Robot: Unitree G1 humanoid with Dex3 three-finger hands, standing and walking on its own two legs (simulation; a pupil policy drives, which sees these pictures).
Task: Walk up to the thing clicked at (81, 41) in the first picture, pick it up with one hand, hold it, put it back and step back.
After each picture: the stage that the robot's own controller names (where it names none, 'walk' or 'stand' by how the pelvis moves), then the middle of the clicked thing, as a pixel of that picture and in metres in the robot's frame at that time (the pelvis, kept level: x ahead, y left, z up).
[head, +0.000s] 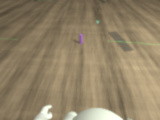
stand; (81, 39) +1.73 +0.25 -0.65
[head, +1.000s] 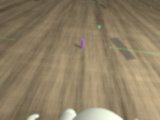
walk; (82, 43) +1.60 +0.15 -0.64
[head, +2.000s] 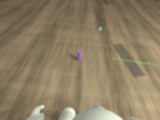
walk; (79, 55) +1.07 +0.13 -0.64
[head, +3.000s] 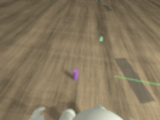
walk; (75, 75) +0.69 +0.15 -0.65
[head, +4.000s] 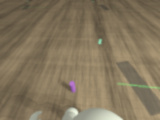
walk; (72, 87) +0.49 +0.21 -0.63
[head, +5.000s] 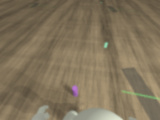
stand; (75, 91) +0.44 +0.17 -0.65
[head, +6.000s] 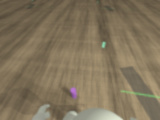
stand; (73, 93) +0.41 +0.19 -0.64
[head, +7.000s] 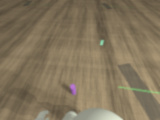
stand; (73, 89) +0.44 +0.19 -0.66
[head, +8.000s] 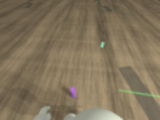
stand; (73, 92) +0.42 +0.19 -0.66
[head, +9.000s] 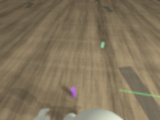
go down; (73, 92) +0.43 +0.19 -0.66
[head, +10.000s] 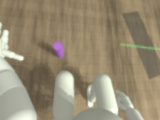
go down; (59, 51) +0.49 +0.23 -0.29
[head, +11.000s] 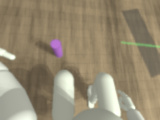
approach; (57, 49) +0.49 +0.25 -0.26
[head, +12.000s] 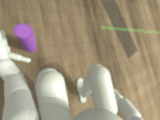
close in; (28, 41) +0.48 +0.30 -0.17
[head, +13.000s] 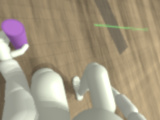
close; (18, 39) +0.47 +0.31 -0.16
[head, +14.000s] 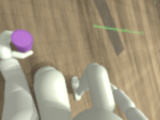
lift; (23, 45) +0.43 +0.29 -0.17
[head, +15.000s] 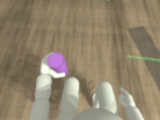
lift; (60, 66) +0.33 +0.20 +0.01
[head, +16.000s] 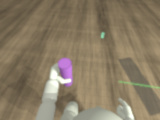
hold; (66, 74) +0.31 +0.16 +0.03
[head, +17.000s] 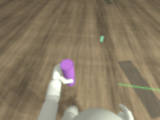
hold; (69, 74) +0.31 +0.15 +0.03
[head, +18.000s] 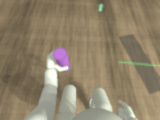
crouch; (63, 62) +0.39 +0.18 -0.03
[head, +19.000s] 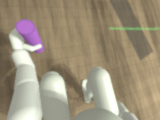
lower; (33, 40) +0.49 +0.27 -0.10
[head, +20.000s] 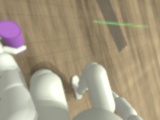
lower; (14, 41) +0.45 +0.31 -0.17
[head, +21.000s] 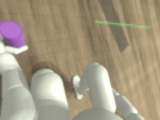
lower; (16, 41) +0.45 +0.31 -0.17
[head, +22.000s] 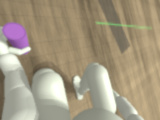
lower; (19, 42) +0.45 +0.30 -0.16
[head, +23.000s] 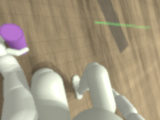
lower; (17, 43) +0.44 +0.31 -0.17
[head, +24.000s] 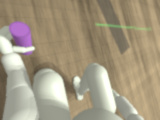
open; (24, 42) +0.46 +0.29 -0.17
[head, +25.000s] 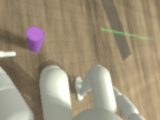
stand; (35, 41) +0.45 +0.28 -0.18
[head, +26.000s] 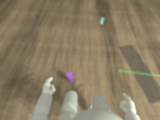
stand; (70, 77) +0.43 +0.19 -0.51
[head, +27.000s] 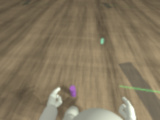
stand; (73, 91) +0.41 +0.18 -0.60
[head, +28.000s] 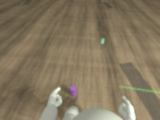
stand; (73, 91) +0.41 +0.17 -0.60
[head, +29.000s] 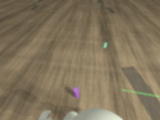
stand; (76, 93) +0.43 +0.16 -0.65
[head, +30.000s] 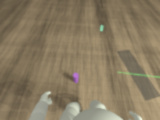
walk; (75, 78) +0.49 +0.13 -0.64
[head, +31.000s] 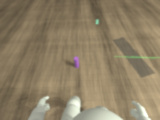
walk; (76, 62) +0.76 +0.21 -0.62
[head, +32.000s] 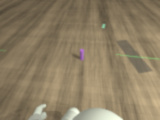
stand; (81, 54) +1.08 +0.20 -0.63
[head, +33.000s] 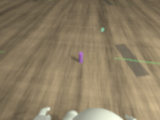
stand; (80, 57) +1.07 +0.19 -0.65
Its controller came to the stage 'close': yes
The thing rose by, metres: 0.68
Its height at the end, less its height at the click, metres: +0.00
